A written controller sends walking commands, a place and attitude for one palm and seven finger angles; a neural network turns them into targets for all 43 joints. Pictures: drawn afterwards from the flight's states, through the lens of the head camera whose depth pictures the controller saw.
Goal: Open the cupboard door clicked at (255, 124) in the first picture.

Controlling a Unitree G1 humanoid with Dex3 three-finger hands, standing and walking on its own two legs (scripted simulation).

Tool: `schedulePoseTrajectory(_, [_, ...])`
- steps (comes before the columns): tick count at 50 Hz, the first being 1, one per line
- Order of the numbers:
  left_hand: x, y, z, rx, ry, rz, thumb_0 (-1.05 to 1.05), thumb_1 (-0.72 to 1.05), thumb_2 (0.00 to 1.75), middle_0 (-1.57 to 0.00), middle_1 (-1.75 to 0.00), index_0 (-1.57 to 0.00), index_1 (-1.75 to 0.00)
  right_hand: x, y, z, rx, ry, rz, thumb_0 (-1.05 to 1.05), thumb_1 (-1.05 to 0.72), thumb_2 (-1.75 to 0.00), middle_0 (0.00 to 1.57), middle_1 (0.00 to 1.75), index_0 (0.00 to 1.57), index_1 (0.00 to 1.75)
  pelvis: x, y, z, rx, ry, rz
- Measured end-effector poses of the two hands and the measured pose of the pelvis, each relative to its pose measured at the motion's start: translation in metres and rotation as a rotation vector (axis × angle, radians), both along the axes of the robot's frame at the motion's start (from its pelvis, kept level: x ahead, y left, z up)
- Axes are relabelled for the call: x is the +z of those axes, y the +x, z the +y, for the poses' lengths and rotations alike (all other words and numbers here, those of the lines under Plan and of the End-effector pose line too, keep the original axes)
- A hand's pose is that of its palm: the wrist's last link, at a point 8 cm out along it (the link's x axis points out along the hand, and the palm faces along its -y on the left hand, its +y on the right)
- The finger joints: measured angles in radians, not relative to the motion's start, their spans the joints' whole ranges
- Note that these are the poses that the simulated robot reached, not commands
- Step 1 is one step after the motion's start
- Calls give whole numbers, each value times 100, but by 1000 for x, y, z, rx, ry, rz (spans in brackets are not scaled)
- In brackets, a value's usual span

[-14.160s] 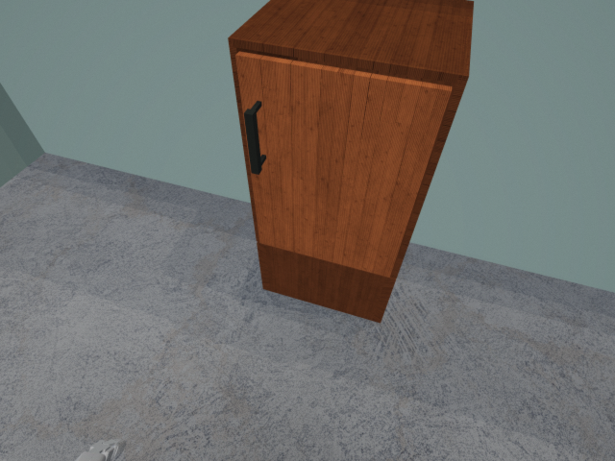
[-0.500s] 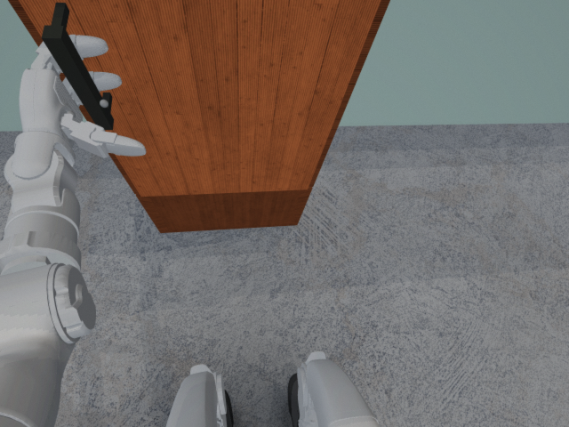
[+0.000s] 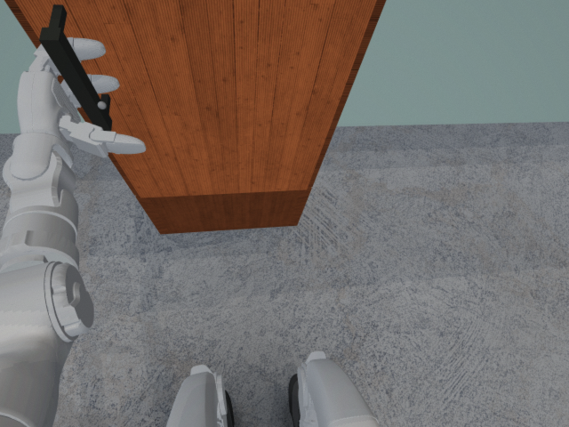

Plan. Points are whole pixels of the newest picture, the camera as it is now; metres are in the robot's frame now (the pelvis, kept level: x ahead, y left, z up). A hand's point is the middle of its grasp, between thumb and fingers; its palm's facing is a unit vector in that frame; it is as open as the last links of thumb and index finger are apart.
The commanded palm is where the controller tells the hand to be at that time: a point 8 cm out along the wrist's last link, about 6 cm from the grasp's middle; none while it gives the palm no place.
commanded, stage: close the thumb around the handle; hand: left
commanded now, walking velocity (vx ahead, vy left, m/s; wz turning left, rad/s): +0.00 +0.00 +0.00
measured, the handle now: (83, 75) +0.58 +0.22 +0.06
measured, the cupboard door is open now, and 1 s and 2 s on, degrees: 0 6 45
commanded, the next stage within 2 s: pull the door open along its arc in 0.58 s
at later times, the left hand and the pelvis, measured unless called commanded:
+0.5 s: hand (98, 105) +0.53 +0.20 +0.06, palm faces +0.01 -1.00 -0.01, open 5.7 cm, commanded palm +0.51 +0.23 +0.06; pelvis +0.00 +0.01 +0.00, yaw +0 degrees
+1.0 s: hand (104, 129) +0.49 +0.19 +0.06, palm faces +0.00 -1.00 -0.01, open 5.4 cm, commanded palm +0.44 +0.23 +0.06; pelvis +0.01 +0.01 +0.01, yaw -1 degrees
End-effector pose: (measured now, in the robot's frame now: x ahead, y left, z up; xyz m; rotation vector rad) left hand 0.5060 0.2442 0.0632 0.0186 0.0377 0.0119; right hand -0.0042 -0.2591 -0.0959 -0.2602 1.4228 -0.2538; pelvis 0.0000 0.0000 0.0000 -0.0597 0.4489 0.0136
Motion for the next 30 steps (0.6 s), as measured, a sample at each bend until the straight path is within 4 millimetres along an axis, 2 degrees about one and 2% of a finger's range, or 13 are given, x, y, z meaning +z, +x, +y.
schedulePoseTrajectory(8, [-1,2,3,0,-2,-3,-1,-15,45,-32,-124,-32,-123,1,-2,2,-4,-4,9,0,-90,-90,20,30,20,30,0,1,2,-2,-2,4])
schedulePoseTrajectory(24, [-2,1,5,-7,-10,0,1,68,80,-38,-133,-38,-132,2,-2,8,-4,2,17,0,-90,-90,20,30,20,30,1,3,6,0,-7,1])
schedulePoseTrajectory(30, [-2,3,1,-16,-9,-2,1,78,85,-39,-135,-39,-134,2,-1,8,-3,-3,6,0,-90,-90,20,30,20,30,0,2,7,-1,-7,3])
